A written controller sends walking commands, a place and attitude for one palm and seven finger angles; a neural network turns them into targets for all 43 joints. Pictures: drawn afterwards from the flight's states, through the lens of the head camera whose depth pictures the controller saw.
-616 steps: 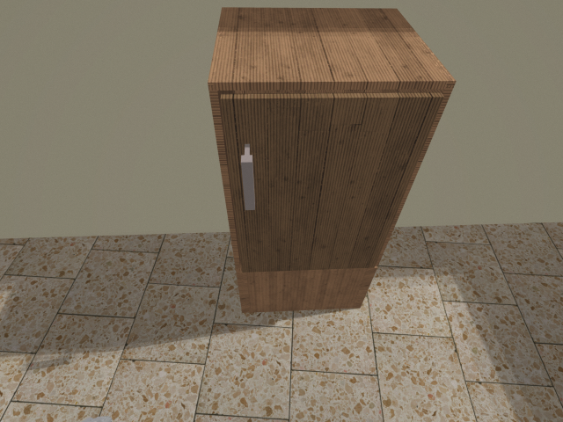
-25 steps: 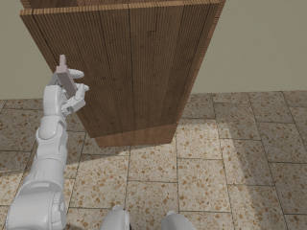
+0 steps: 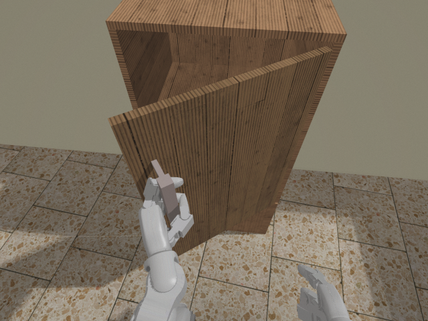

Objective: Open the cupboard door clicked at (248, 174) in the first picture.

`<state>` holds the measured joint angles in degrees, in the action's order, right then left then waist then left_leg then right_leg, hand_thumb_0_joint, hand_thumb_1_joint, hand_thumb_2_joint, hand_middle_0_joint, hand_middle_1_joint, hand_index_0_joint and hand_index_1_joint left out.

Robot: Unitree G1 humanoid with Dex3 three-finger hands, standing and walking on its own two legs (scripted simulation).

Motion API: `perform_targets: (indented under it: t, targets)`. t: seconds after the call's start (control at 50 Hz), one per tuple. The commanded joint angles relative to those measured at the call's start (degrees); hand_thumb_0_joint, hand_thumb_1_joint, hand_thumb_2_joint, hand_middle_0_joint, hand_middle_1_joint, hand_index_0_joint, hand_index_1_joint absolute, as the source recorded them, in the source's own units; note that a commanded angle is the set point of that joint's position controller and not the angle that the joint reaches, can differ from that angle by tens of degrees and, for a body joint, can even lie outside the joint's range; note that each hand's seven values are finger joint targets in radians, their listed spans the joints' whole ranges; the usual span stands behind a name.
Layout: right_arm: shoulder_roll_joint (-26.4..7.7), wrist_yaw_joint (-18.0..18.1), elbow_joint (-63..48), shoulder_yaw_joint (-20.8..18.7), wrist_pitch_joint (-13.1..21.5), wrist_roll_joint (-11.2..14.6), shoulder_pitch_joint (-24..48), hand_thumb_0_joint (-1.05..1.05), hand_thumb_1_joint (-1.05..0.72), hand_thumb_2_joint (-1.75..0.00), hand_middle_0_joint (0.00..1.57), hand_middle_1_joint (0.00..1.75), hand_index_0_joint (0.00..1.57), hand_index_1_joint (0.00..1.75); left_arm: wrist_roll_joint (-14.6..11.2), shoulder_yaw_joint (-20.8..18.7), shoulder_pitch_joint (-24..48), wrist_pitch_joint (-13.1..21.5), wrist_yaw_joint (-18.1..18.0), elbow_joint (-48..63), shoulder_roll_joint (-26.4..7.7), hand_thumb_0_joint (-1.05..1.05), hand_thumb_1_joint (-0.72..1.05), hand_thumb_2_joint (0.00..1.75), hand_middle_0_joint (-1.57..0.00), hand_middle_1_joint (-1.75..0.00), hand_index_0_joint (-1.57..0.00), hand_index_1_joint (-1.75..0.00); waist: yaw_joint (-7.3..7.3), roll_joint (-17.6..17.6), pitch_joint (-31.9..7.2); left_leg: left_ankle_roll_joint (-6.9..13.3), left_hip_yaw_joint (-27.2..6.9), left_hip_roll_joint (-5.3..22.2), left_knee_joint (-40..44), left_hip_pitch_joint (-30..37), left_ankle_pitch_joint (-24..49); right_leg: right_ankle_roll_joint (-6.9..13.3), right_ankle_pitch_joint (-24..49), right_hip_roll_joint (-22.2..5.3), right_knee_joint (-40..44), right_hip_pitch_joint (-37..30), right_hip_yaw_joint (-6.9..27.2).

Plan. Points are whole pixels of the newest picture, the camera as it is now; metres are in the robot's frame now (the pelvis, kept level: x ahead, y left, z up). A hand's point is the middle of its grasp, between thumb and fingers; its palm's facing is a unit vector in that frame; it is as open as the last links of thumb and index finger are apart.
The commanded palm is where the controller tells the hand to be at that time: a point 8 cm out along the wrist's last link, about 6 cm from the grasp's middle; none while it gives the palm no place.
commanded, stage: pull the door open along its arc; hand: left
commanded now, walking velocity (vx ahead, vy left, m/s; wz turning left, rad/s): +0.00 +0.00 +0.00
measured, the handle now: (165, 193) +0.34 +0.11 +0.05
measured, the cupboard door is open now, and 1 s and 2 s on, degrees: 35 40 43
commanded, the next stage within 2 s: open thumb and fingers to let go in 0.06 s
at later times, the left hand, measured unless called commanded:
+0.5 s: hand (197, 225) +0.28 +0.05 +0.04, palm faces +0.35 -0.94 -0.01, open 8.7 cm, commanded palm +0.24 +0.10 +0.04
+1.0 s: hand (196, 228) +0.28 +0.05 +0.04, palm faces +0.28 -0.96 -0.01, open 14.3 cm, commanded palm +0.23 +0.09 +0.04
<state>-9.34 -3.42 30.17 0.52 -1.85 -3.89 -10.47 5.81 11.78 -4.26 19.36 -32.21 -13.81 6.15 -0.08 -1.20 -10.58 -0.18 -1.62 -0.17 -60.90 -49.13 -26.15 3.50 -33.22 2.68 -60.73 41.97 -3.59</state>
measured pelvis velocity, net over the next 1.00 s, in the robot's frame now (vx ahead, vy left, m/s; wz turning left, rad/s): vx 0.00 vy -0.01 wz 0.01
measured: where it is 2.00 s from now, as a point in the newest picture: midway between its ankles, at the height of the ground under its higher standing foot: outside the picture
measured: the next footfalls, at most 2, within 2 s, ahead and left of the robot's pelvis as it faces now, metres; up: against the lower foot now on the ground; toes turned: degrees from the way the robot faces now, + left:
none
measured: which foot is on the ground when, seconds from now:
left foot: down 0.00-1.00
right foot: down 0.00-1.00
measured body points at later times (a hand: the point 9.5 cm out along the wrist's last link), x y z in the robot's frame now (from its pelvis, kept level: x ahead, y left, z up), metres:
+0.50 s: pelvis +0.00 -0.03 +0.00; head +0.04 -0.05 +0.45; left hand +0.26 +0.10 +0.05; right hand +0.16 -0.25 -0.11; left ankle +0.03 +0.12 -0.66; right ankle -0.03 -0.08 -0.66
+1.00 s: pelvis +0.00 -0.01 +0.00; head +0.04 -0.03 +0.45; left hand +0.26 +0.10 +0.05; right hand +0.19 -0.22 -0.10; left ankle +0.03 +0.12 -0.66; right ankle -0.03 -0.08 -0.66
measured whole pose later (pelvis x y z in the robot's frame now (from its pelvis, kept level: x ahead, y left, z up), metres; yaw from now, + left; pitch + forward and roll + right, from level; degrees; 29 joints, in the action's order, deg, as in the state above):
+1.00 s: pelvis +0.00 -0.01 +0.00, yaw +1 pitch +15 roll +0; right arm -10.2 -1.4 30.1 0.9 0.5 -3.7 -11.4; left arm 5.1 14.9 -10.7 18.6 -28.9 -8.4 4.7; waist -0.3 -1.8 -11.2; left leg -1.3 -2.2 -0.5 -61.1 -49.5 -26.2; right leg 4.5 -34.2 2.4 -62.1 42.6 -4.2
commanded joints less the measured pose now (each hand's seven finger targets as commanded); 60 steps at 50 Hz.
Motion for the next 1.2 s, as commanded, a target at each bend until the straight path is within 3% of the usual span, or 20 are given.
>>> perform_targets:
  t: [0.0,0.06,0.12,0.14,0.22,0.3,0.4,0.46,0.5,0.54,0.58,0.94,1.06,1.08,1.1,1.12,1.14,1.18]
  targets:
    - [-5.68,1.11,-8.73,-1.62,3.75,0.44,2.64,0.00,-0.90,-0.90,0.20,0.30,0.20,0.30,2.10,6.85,2.30,2.52,1.38,16.69,6.87,0.00,0.90,0.90,-0.40,-1.35,-0.40,-1.35,-1.59,2.58,-11.81,1.40,-0.24,-0.23,5.67,14.49,12.75,-1.62,22.37,-1.56,10.64,-3.15,1.72]
    - [-5.41,1.40,-9.74,-1.06,4.16,0.64,2.83,0.00,-0.90,-0.90,0.20,0.30,0.20,0.30,0.83,5.19,-6.31,1.01,1.97,18.61,5.21,0.00,0.90,0.90,-0.40,-1.35,-0.40,-1.35,-0.27,4.19,-11.54,1.16,-0.18,-0.62,6.00,13.54,12.51,-2.15,25.06,-1.96,11.50,-5.67,2.47]
    - [-5.40,2.02,-8.97,-0.59,4.32,0.46,3.68,0.00,-0.90,-0.90,0.20,0.30,0.20,0.30,0.10,3.76,0.40,0.41,1.06,18.83,4.25,0.00,0.90,0.90,-0.40,-1.35,-0.40,-1.35,-1.79,3.97,-8.21,1.08,-0.38,-0.91,4.62,11.50,9.86,-2.90,23.53,-2.84,12.30,-3.05,3.89]
    - [-5.50,2.39,-7.94,-0.49,4.38,0.38,4.02,0.00,-0.90,-0.90,0.20,0.30,0.20,0.30,0.09,2.45,6.17,0.75,0.42,17.53,2.94,0.00,0.90,0.90,-0.40,-1.35,-0.40,-1.35,-3.15,5.58,-6.32,1.12,-0.60,-0.85,3.89,10.33,8.12,-3.27,20.92,-3.24,13.06,-1.13,4.74]
    - [-5.33,2.71,-7.46,-0.88,4.90,-0.06,3.85,0.00,-0.90,-0.90,0.20,0.30,0.20,0.30,0.29,1.03,6.14,2.02,0.53,15.76,2.15,0.00,0.62,0.78,-0.38,-1.32,-0.38,-1.32,-2.08,5.68,-9.57,1.00,-0.61,-1.26,2.78,8.28,7.68,-3.90,21.80,-4.58,13.29,-2.98,7.63]
    - [-5.51,2.71,-7.50,-1.50,4.83,0.11,2.59,0.00,-0.90,-0.90,0.20,0.30,0.20,0.30,0.03,0.89,4.65,2.72,1.82,16.38,1.61,0.00,0.34,0.66,-0.36,-1.29,-0.36,-1.29,-1.70,6.69,-12.66,0.92,-0.42,-1.33,2.68,7.70,9.98,-4.54,29.67,-5.54,12.63,-7.23,9.17]
    - [-5.86,2.82,-7.34,-1.75,4.49,0.21,1.85,0.00,-0.90,-0.90,0.20,0.30,0.20,0.30,-0.40,0.33,3.73,3.00,2.82,16.52,0.79,0.00,-0.01,0.51,-0.33,-1.25,-0.33,-1.25,-1.74,7.30,-12.43,0.92,-0.46,-1.35,2.46,6.56,10.39,-4.98,33.38,-6.20,12.51,-8.55,10.07]
    - [-6.07,2.94,-7.27,-1.83,4.57,0.23,1.47,0.00,-0.90,-0.90,0.20,0.30,0.20,0.30,-0.80,-0.08,3.30,3.11,3.24,15.20,0.53,0.00,-0.22,0.42,-0.32,-1.23,-0.32,-1.23,-2.05,10.06,-11.12,0.94,-0.66,-1.35,2.25,5.24,9.84,-5.39,33.90,-6.53,13.08,-8.97,10.76]
    - [-6.08,2.96,-7.35,-2.11,4.50,0.23,1.65,0.00,-0.90,-0.90,0.20,0.30,0.20,0.30,-0.67,-0.02,2.14,3.74,3.22,16.17,0.80,0.00,-0.36,0.36,-0.31,-1.22,-0.31,-1.22,-1.38,8.43,-12.72,0.91,-0.40,-1.41,2.57,6.21,10.49,-4.99,34.02,-6.25,12.25,-9.11,9.93]
    - [-6.20,2.90,-7.16,-2.03,4.53,0.34,1.40,0.00,-0.90,-0.90,0.20,0.30,0.20,0.30,-0.54,0.47,2.88,3.85,3.11,15.90,1.12,0.00,-0.50,0.30,-0.30,-1.20,-0.30,-1.20,-1.87,7.88,-11.93,0.98,-0.40,-1.30,2.75,6.84,10.17,-4.87,32.41,-6.05,12.37,-7.68,9.35]
    - [-6.27,2.94,-7.34,-2.17,4.65,0.26,1.67,0.00,-0.90,-0.90,0.20,0.30,0.20,0.30,-0.52,0.14,1.76,3.85,3.00,15.93,0.88,0.00,-0.50,0.30,-0.30,-1.20,-0.30,-1.20,-1.55,7.94,-12.24,1.09,-0.28,-1.23,2.70,7.24,10.63,-4.63,32.32,-5.70,12.03,-7.25,8.69]
    - [-5.97,2.57,-9.07,-1.27,4.94,0.37,2.26,0.00,-0.90,-0.90,0.20,0.30,0.20,0.30,0.21,3.97,0.86,1.56,1.29,16.90,5.47,0.00,-0.50,0.30,-0.15,-0.30,-0.15,-0.30,-1.61,5.18,-11.66,1.29,-0.38,-0.84,3.85,12.07,12.48,-2.99,26.46,-2.93,10.18,-2.40,3.01]
    - [-5.97,2.27,-9.41,-1.22,4.96,0.49,3.10,0.00,-0.90,-0.90,0.20,0.30,0.20,0.30,0.55,4.92,2.05,0.56,0.69,17.75,6.19,0.00,-0.50,0.30,-0.15,-0.30,-0.15,-0.30,-1.39,3.93,-10.78,1.27,-0.76,-0.54,4.14,12.48,12.18,-2.03,21.74,-2.01,9.81,-0.81,1.95]
    - [-8.96,1.49,-8.48,-1.34,4.57,1.34,0.18,0.00,-0.90,-0.90,0.20,0.30,0.20,0.30,5.69,15.71,3.06,3.48,12.21,18.95,-1.58,0.00,-0.50,0.30,-0.15,-0.30,-0.15,-0.30,-7.29,5.60,-6.61,2.41,-0.78,-0.73,2.38,11.70,12.41,-2.83,25.87,-2.92,8.97,3.04,4.47]
    - [-8.07,1.65,-9.55,-2.00,4.27,1.44,0.01,0.00,-0.90,-0.90,0.20,0.30,0.20,0.30,3.45,11.33,3.99,6.08,18.69,21.90,-5.10,0.00,-0.50,0.30,-0.15,-0.30,-0.15,-0.30,-4.83,3.63,-10.17,2.54,-0.62,-0.79,1.75,11.25,12.83,-2.34,27.16,-3.24,7.88,0.93,4.56]
    - [-8.24,1.82,-10.35,-1.91,4.20,1.75,0.37,0.00,-0.90,-0.90,0.20,0.30,0.20,0.30,1.98,11.56,4.33,7.53,23.62,23.58,-6.57,0.00,-0.50,0.30,-0.15,-0.30,-0.15,-0.30,-4.68,1.41,-11.82,2.61,-0.67,-0.91,1.58,11.95,12.54,-2.12,27.34,-3.33,7.44,0.27,5.11]
    - [-8.21,2.05,-10.95,-1.89,4.26,2.22,0.08,0.00,-0.90,-0.90,0.20,0.30,0.20,0.30,-0.02,11.48,3.79,8.35,28.04,23.80,-6.89,0.00,-0.50,0.30,-0.15,-0.30,-0.15,-0.30,-5.00,1.33,-11.76,2.62,-0.70,-0.86,1.36,12.31,12.29,-2.04,26.57,-3.31,7.31,0.58,5.03]
    - [-7.79,2.27,-12.85,-1.83,4.49,3.20,-0.04,0.00,-0.90,-0.90,0.20,0.30,0.20,0.30,-5.17,10.45,2.84,7.96,32.17,25.25,-5.41,0.00,-0.50,0.30,-0.15,-0.30,-0.15,-0.30,-4.31,0.05,-13.06,2.55,-0.94,-0.65,1.84,14.05,11.82,-1.63,23.51,-2.72,7.36,0.90,4.36]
